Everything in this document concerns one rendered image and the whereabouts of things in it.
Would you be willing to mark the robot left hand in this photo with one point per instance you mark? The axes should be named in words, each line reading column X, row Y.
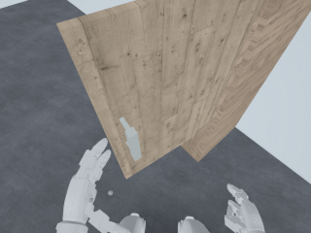
column 82, row 187

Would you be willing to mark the robot left forearm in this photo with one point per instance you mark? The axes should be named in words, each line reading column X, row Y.
column 69, row 226

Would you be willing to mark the cupboard door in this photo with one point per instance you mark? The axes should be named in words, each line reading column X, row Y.
column 162, row 65

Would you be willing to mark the handle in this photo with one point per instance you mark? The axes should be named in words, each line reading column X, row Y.
column 132, row 140

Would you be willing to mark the left robot thigh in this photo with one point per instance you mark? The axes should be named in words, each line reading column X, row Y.
column 134, row 224

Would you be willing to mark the robot right hand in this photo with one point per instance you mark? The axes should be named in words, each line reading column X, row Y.
column 243, row 218

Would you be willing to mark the right robot thigh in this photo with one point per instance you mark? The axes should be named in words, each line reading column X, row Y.
column 190, row 225

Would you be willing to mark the robot thigh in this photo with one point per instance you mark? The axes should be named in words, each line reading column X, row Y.
column 134, row 224
column 190, row 225

